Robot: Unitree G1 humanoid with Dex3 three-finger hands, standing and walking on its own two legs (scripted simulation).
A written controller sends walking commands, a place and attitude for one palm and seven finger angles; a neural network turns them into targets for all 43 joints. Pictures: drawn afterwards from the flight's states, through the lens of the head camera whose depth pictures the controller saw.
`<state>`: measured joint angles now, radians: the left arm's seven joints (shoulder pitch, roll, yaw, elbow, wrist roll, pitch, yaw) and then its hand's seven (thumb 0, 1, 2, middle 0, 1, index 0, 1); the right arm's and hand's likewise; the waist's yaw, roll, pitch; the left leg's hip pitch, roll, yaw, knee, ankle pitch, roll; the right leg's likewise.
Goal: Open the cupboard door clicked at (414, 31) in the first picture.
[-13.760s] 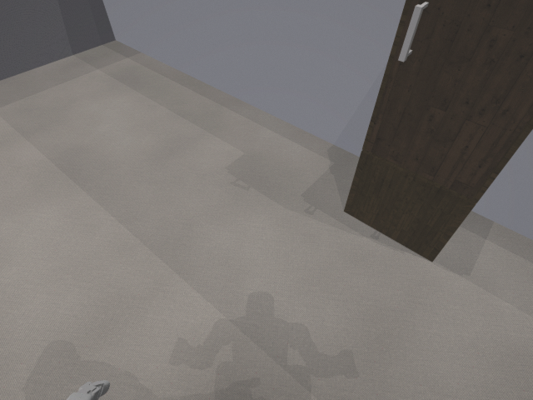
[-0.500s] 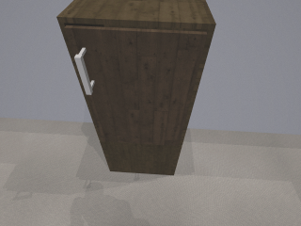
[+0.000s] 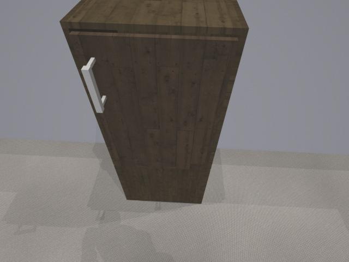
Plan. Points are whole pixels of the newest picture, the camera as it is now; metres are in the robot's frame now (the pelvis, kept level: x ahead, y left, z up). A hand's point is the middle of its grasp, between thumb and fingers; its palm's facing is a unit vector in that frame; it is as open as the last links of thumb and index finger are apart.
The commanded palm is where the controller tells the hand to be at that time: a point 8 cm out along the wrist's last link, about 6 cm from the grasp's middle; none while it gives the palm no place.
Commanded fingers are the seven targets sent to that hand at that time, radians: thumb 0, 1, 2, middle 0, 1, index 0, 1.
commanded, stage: look again from close up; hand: left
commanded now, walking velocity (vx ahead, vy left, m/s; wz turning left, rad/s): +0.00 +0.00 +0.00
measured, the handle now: (96, 86) +0.52 +0.25 +0.11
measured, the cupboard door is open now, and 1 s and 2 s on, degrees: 0 0 0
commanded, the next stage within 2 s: raise the hand with hooked fingers in 1.58 s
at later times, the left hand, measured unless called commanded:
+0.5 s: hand out of the picture +0.01 +0.19 -0.17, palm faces +0.03 -0.97 -0.22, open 7.4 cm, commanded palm none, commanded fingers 0.00 0.90 0.90 -0.20 -0.30 -0.20 -0.30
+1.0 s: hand out of the picture +0.01 +0.19 -0.17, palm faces +0.02 -0.97 -0.23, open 7.4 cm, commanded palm none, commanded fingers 0.00 0.90 0.90 -0.20 -0.30 -0.20 -0.30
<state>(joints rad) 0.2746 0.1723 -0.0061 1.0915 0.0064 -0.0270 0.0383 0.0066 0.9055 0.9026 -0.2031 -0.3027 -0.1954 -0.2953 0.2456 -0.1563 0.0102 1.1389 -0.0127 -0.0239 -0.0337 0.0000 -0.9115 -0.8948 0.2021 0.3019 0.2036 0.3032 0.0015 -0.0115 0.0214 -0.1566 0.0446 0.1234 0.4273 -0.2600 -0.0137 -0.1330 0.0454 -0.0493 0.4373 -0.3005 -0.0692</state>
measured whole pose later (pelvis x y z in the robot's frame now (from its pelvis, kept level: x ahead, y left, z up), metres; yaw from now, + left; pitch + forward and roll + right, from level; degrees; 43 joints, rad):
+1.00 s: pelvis -0.01 +0.00 +0.00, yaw +0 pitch +0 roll +1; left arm 0.26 0.20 0.00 1.10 0.01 -0.03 0.03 0.01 0.90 0.90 -0.20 -0.30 -0.20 -0.30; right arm 0.22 -0.19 0.01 1.15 -0.01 -0.02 -0.03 0.00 -0.91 -0.89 0.20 0.30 0.20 0.30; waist 0.01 -0.01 0.02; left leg -0.14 0.04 0.12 0.38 -0.23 -0.01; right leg -0.12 0.04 -0.05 0.40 -0.27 -0.07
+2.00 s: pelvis -0.05 +0.00 -0.04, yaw +2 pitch +7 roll +1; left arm 0.28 0.19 0.15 0.23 -0.27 -0.53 -0.30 0.01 0.72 0.82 -0.21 -0.42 -0.21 -0.41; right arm 0.16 -0.25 -0.03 0.63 0.02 -0.25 -0.01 0.01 -0.91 -0.89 0.20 0.30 0.21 0.30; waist -0.02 -0.01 -0.09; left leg -0.55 0.02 0.08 0.78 -0.35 0.01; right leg -0.54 0.00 -0.07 0.83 -0.42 -0.07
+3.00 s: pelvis -0.05 +0.04 -0.02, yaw +3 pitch +1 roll -2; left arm 0.02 0.40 0.36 0.16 -0.35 -0.08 -0.42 0.00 -0.42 0.34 -0.30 -1.15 -0.29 -1.14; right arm 0.23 -0.27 0.07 0.59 0.06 -0.27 -0.10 0.01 -0.90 -0.89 0.21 0.30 0.21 0.30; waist 0.03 0.04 -0.04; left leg -0.39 0.00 0.04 0.68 -0.31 0.05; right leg -0.31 0.00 -0.10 0.62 -0.33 -0.02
